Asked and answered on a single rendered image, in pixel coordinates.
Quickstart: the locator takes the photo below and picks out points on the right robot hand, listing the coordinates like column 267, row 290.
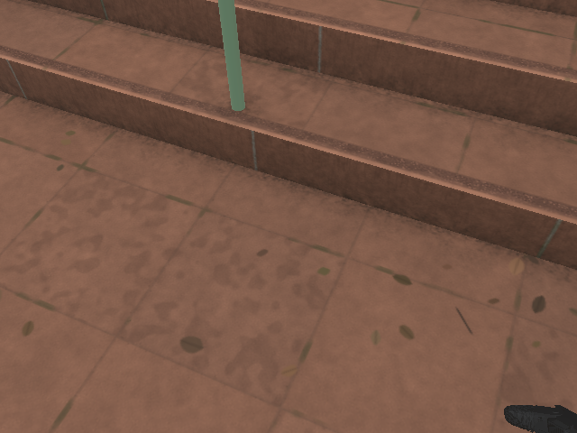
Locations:
column 542, row 419

